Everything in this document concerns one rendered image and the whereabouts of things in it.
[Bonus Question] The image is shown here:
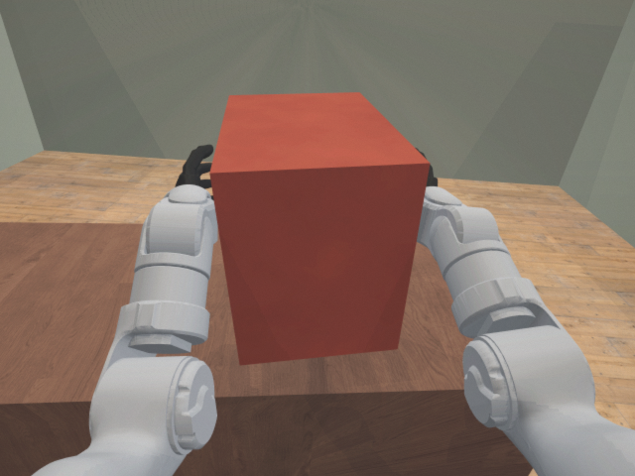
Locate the robot right hand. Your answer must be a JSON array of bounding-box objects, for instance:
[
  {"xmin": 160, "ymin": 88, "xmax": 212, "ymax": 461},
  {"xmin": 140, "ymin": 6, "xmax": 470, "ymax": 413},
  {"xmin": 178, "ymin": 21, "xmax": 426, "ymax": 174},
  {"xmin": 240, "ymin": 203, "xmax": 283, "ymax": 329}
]
[{"xmin": 416, "ymin": 148, "xmax": 438, "ymax": 186}]

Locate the pedestal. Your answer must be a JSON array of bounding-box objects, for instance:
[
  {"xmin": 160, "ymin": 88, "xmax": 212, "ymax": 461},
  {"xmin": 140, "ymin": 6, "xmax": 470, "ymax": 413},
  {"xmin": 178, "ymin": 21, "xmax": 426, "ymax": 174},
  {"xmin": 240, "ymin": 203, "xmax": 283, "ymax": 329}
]
[{"xmin": 0, "ymin": 222, "xmax": 533, "ymax": 476}]

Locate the left robot forearm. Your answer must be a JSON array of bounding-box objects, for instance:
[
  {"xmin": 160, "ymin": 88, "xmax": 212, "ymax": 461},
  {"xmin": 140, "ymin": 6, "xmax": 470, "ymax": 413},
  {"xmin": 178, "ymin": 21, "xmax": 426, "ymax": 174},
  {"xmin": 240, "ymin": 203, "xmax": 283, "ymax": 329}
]
[{"xmin": 89, "ymin": 184, "xmax": 218, "ymax": 436}]

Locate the left robot upper arm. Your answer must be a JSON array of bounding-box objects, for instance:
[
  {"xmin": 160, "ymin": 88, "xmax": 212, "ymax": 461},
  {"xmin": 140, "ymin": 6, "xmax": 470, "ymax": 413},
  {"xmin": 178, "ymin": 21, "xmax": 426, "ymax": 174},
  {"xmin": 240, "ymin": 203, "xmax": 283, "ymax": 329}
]
[{"xmin": 32, "ymin": 356, "xmax": 217, "ymax": 476}]

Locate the carton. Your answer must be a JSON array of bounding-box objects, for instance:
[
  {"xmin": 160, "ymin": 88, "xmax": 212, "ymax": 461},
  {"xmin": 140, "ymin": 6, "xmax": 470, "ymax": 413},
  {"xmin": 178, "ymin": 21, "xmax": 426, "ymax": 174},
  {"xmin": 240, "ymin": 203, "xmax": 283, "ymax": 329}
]
[{"xmin": 209, "ymin": 92, "xmax": 430, "ymax": 365}]

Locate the robot left hand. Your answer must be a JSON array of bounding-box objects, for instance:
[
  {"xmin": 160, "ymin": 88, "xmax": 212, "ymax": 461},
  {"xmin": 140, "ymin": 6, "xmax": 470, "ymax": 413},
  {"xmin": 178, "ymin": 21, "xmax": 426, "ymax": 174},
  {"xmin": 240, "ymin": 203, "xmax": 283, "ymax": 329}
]
[{"xmin": 175, "ymin": 145, "xmax": 214, "ymax": 201}]

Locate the right robot upper arm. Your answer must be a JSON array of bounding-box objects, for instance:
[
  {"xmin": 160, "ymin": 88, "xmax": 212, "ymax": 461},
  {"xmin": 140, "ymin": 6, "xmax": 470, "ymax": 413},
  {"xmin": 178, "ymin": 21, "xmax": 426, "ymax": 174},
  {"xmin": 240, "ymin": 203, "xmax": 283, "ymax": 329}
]
[{"xmin": 462, "ymin": 325, "xmax": 635, "ymax": 476}]

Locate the right robot forearm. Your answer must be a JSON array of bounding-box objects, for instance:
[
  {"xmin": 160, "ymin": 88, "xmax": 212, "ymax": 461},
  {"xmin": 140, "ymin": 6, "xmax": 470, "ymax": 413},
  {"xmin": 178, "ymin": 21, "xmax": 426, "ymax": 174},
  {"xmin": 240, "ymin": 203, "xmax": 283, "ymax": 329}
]
[{"xmin": 417, "ymin": 186, "xmax": 595, "ymax": 402}]

